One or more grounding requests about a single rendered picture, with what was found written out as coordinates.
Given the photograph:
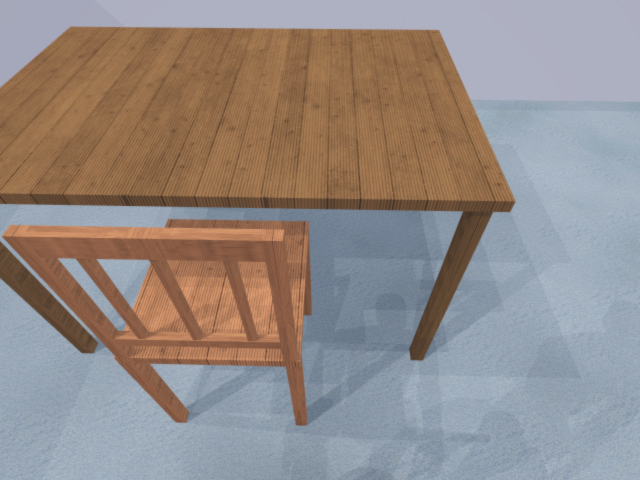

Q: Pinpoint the chair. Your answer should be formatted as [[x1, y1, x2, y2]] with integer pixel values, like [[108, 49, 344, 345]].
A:
[[2, 219, 312, 426]]

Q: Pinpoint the table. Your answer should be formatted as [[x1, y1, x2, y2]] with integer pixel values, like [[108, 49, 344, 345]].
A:
[[0, 27, 516, 361]]

